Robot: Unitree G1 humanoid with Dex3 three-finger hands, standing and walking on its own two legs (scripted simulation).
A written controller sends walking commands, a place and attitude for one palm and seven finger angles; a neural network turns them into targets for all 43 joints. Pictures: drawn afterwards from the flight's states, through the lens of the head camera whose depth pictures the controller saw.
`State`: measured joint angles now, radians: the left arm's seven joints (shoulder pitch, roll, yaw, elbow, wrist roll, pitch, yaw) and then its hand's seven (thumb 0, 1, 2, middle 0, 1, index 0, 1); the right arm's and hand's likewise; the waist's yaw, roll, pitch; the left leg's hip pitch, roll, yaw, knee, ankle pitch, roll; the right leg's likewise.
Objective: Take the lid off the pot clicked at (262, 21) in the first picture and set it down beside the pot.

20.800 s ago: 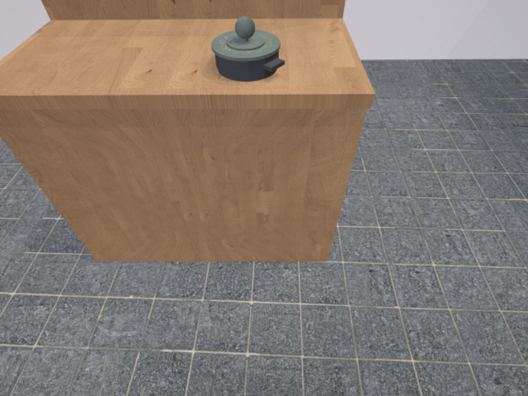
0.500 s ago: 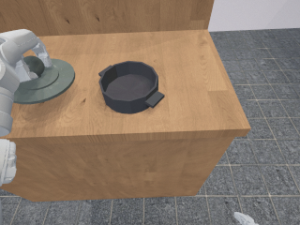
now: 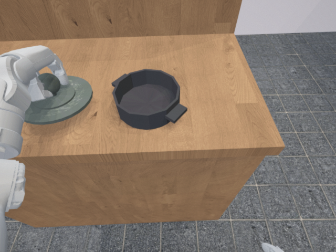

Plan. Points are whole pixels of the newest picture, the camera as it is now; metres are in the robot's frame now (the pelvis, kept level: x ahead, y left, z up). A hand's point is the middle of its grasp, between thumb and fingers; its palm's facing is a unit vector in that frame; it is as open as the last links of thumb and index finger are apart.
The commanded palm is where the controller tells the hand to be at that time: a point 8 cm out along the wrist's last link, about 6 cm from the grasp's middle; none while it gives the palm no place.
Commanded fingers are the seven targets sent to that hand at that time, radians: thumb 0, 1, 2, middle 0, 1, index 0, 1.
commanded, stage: lower the lid onto the table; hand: left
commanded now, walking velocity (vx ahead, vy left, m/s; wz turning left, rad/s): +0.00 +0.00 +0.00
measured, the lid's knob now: (48, 84) +0.47 +0.28 +0.15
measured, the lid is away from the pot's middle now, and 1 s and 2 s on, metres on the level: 0.23 0.24 0.23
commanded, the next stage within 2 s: open the fingers wide in 0.58 s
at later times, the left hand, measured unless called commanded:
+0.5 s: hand (42, 97) +0.44 +0.29 +0.14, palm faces -0.38 -0.15 -0.91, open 8.0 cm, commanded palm +0.44 +0.29 +0.21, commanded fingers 0.00 0.35 1.36 -1.05 -0.65 -1.03 -0.64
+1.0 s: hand (47, 99) +0.44 +0.29 +0.13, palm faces -0.37 -0.07 -0.93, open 7.8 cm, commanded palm +0.45 +0.29 +0.20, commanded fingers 0.00 0.14 1.17 -0.81 -0.62 -0.80 -0.62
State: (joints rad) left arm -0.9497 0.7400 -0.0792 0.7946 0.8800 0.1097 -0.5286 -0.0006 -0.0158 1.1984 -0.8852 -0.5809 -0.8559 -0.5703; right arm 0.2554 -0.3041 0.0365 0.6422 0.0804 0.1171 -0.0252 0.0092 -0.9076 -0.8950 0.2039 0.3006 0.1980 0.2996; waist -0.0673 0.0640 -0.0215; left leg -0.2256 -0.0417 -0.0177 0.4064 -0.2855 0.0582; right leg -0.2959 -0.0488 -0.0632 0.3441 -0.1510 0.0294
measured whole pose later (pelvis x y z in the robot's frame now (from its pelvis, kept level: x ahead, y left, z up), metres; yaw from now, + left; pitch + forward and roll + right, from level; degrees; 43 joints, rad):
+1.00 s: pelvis +0.00 +0.00 +0.00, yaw -1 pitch +8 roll -2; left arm -0.90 0.77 -0.03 0.92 0.90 -0.12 -0.42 0.01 0.03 1.18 -0.86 -0.62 -0.83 -0.61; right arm 0.28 -0.30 0.03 0.66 0.08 0.20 -0.05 0.01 -0.91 -0.89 0.20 0.30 0.20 0.30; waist -0.07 0.06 -0.03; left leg -0.30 -0.03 0.00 0.46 -0.31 0.06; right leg -0.37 -0.04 -0.05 0.38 -0.15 0.03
